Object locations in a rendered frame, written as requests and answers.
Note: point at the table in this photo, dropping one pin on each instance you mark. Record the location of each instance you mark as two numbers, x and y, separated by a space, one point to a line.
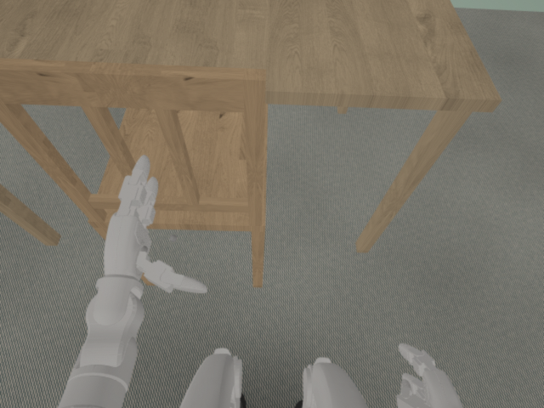
391 54

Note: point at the robot left hand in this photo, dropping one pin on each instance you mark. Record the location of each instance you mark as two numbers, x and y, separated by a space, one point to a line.
127 233

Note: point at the robot right thigh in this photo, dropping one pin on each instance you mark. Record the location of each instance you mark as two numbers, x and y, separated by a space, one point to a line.
327 385

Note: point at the robot left thigh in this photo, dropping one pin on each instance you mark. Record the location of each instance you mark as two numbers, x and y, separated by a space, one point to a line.
215 384

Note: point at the robot thigh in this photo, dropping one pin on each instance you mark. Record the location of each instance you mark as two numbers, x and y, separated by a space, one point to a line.
215 384
327 385

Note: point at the robot right hand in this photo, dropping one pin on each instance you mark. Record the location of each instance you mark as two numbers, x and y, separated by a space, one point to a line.
436 390

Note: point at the left robot forearm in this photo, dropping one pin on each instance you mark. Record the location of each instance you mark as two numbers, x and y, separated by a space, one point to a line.
104 366

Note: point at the chair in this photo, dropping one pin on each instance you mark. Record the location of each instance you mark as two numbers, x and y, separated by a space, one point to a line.
204 130

